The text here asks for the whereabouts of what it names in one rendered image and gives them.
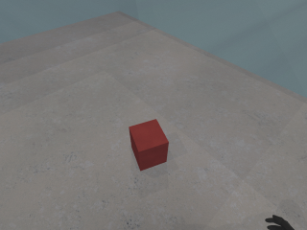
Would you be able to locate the carton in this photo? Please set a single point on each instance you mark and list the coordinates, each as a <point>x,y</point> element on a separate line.
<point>149,144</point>

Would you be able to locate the right robot hand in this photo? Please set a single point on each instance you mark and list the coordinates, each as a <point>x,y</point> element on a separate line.
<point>284,225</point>

